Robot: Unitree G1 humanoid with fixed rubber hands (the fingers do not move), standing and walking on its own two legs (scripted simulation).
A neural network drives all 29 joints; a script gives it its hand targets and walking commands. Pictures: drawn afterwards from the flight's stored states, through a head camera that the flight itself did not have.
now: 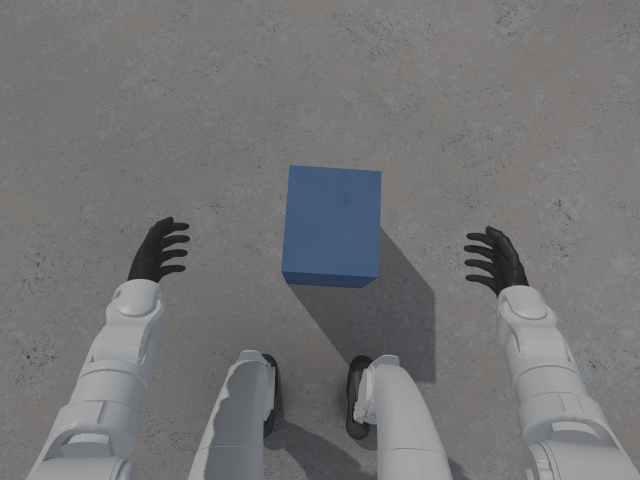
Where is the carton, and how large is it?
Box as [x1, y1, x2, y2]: [281, 165, 380, 287]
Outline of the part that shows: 290,165 281,271 286,282 297,284 362,287 378,277 380,171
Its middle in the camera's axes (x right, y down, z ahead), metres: +0.02 -0.02 +0.98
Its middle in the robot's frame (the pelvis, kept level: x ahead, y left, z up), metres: +0.50 -0.03 -0.57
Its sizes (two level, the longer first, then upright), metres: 0.241 0.208 0.267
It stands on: the floor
